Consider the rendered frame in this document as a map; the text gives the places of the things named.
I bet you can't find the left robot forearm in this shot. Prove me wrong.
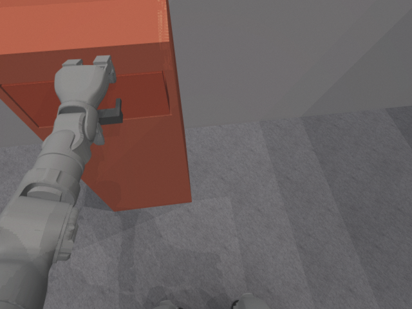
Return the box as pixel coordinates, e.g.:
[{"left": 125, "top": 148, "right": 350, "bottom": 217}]
[{"left": 0, "top": 101, "right": 98, "bottom": 233}]

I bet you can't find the left robot upper arm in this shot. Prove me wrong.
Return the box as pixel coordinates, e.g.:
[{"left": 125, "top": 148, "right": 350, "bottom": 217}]
[{"left": 0, "top": 196, "right": 79, "bottom": 309}]

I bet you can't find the cabinet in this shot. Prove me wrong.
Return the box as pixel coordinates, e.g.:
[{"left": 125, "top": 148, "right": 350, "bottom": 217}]
[{"left": 0, "top": 0, "right": 192, "bottom": 212}]

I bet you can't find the right robot shin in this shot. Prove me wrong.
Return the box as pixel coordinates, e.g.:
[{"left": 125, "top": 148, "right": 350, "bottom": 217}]
[{"left": 239, "top": 293, "right": 254, "bottom": 301}]

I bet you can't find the handle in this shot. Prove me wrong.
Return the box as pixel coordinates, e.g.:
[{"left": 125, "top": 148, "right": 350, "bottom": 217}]
[{"left": 97, "top": 98, "right": 123, "bottom": 125}]

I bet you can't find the left robot shin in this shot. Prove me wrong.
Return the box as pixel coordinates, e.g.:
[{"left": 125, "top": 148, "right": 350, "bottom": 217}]
[{"left": 160, "top": 300, "right": 176, "bottom": 307}]

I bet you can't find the left robot hand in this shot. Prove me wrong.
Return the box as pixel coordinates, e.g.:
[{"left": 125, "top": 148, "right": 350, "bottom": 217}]
[{"left": 54, "top": 55, "right": 117, "bottom": 145}]

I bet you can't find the drawer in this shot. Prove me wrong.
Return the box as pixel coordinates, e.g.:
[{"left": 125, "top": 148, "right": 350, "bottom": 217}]
[{"left": 1, "top": 70, "right": 170, "bottom": 127}]

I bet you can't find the robot shin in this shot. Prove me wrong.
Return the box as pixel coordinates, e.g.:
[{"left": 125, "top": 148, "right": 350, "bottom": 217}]
[
  {"left": 239, "top": 293, "right": 254, "bottom": 301},
  {"left": 160, "top": 300, "right": 176, "bottom": 307}
]

